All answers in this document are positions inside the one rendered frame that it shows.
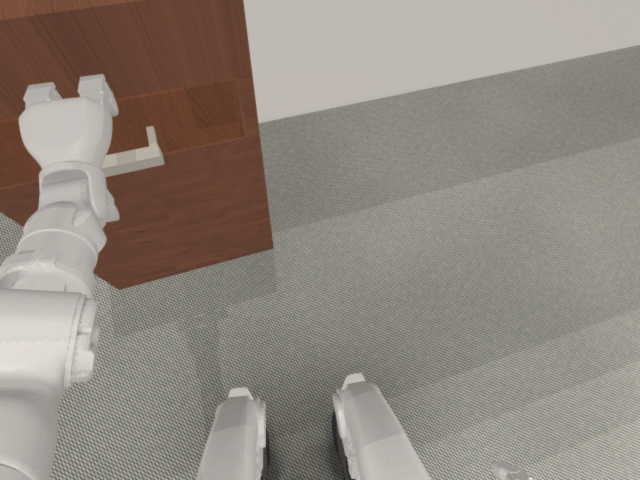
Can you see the robot right shin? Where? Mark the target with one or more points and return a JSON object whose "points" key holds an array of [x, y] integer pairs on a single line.
{"points": [[348, 446]]}

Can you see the left robot hand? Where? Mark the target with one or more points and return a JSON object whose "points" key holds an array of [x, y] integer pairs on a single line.
{"points": [[78, 129]]}

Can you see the left robot upper arm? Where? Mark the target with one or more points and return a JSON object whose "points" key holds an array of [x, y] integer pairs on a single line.
{"points": [[48, 341]]}

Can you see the robot left forearm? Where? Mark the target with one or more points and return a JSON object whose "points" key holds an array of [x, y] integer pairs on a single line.
{"points": [[59, 248]]}

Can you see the cabinet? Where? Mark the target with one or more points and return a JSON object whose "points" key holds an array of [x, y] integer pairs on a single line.
{"points": [[208, 204]]}

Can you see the robot right foot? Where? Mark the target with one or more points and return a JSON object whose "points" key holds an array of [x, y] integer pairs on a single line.
{"points": [[340, 449]]}

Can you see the drawer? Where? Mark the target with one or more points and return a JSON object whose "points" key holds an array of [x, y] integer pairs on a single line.
{"points": [[182, 117]]}

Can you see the handle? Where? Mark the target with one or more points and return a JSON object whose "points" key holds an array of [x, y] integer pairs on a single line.
{"points": [[133, 160]]}

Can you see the right robot hand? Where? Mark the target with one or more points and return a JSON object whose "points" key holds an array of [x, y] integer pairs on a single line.
{"points": [[504, 471]]}

